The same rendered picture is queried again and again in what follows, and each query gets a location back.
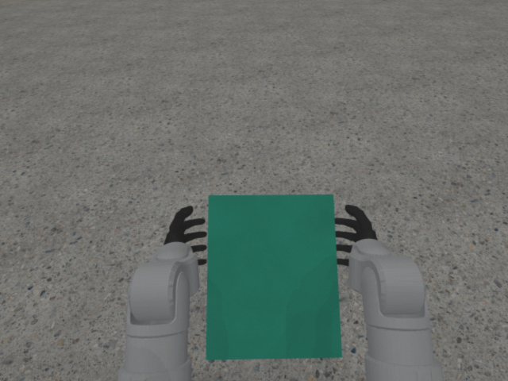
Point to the robot right hand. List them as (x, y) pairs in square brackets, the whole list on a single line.
[(361, 225)]

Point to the right robot forearm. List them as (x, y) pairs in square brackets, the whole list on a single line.
[(396, 314)]

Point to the robot left hand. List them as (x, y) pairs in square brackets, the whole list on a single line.
[(179, 226)]

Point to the carton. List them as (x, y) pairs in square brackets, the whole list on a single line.
[(272, 283)]

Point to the left robot forearm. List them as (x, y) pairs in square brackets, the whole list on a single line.
[(158, 316)]

